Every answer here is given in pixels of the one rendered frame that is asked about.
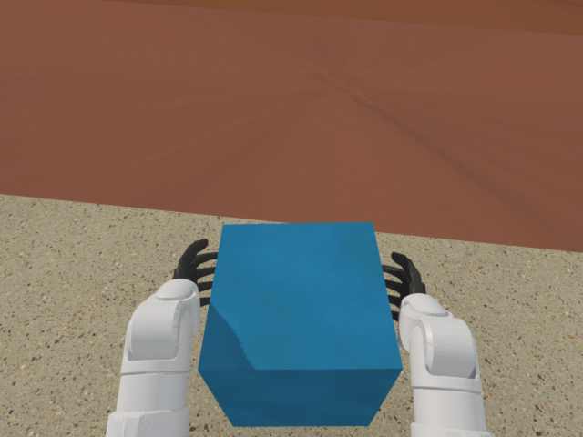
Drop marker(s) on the robot right forearm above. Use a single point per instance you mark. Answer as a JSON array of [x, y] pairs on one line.
[[444, 370]]

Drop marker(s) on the robot right hand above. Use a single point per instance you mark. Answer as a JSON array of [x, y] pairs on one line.
[[409, 276]]

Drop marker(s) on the robot left forearm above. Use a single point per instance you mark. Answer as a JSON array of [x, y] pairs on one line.
[[152, 393]]

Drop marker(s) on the robot left hand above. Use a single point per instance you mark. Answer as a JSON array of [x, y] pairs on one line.
[[190, 261]]

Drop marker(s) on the carton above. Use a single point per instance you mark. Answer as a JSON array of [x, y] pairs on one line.
[[299, 330]]

